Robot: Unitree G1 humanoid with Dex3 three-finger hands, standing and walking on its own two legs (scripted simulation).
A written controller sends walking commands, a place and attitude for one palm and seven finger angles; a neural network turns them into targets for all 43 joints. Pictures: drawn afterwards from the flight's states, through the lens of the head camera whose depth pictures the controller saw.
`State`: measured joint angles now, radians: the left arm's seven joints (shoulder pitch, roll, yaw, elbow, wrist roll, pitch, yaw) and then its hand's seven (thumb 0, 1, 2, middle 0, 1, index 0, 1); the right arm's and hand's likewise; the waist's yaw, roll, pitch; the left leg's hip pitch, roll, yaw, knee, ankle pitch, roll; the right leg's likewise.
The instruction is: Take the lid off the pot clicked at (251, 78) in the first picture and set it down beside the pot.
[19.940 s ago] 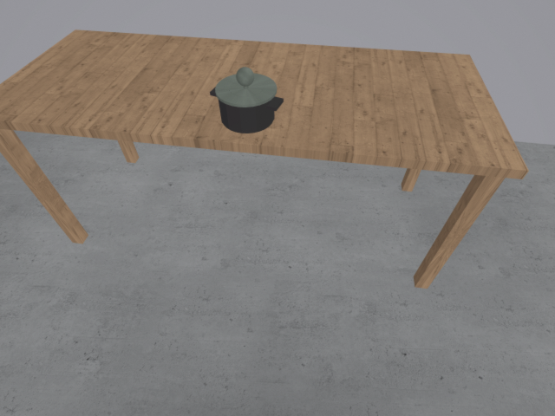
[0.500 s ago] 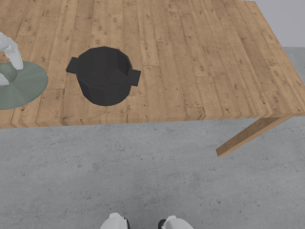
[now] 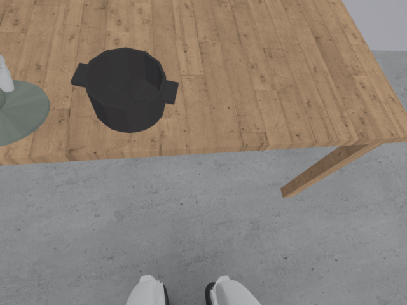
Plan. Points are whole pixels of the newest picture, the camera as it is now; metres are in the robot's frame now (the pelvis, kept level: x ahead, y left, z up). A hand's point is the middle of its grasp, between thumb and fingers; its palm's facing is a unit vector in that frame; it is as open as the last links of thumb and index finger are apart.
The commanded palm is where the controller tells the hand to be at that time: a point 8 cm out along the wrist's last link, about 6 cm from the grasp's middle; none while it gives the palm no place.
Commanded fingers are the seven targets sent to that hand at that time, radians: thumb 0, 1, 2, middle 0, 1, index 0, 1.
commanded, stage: lower the lid onto the table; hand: left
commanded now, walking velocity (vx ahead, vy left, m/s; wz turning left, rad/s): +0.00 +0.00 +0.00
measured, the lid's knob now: out of the picture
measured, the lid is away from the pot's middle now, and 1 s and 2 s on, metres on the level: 0.24 0.25 0.25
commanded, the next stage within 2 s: open the fingers wide in 0.24 s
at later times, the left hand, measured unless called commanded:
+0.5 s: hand out of the picture +0.48 +0.34 +0.04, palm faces -0.46 -0.12 -0.88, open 7.5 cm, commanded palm +0.52 +0.32 +0.10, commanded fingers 0.00 0.55 0.72 -0.72 -1.07 -0.74 -1.07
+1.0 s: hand out of the picture +0.47 +0.34 +0.05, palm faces -0.46 -0.11 -0.88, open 8.2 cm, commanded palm +0.52 +0.32 +0.10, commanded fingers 0.00 0.16 0.53 -0.38 -0.98 -0.38 -0.98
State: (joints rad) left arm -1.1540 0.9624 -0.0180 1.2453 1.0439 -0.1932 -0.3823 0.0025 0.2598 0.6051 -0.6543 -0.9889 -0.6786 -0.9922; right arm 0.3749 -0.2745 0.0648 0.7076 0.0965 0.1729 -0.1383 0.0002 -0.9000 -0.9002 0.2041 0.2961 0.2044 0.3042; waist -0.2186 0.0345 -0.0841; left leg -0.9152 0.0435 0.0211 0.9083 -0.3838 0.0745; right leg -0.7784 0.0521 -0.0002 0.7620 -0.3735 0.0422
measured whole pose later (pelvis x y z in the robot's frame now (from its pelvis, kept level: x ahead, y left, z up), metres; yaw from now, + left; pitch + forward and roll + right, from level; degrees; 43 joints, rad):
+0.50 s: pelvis -0.01 +0.01 +0.00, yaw +1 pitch +22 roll -7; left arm -1.04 0.88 0.04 1.13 1.05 -0.19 -0.33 0.00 0.28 0.60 -0.64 -1.00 -0.67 -1.01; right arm 0.35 -0.26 0.04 0.69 0.07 0.24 -0.09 0.00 -0.90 -0.90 0.20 0.30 0.20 0.30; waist -0.18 0.04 -0.09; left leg -0.94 0.03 0.01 0.94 -0.39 0.08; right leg -0.80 0.04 -0.01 0.79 -0.38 0.03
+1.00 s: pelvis -0.02 +0.01 -0.01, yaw +1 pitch +21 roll -6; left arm -1.10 0.88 -0.03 1.17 1.04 -0.18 -0.34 0.00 0.30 0.59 -0.51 -1.01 -0.52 -1.01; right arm 0.35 -0.28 0.04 0.69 0.08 0.20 -0.11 0.00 -0.90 -0.90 0.20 0.30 0.20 0.30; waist -0.18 0.03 -0.08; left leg -0.96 0.03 0.00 0.96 -0.38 0.08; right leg -0.81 0.04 -0.02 0.82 -0.38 0.03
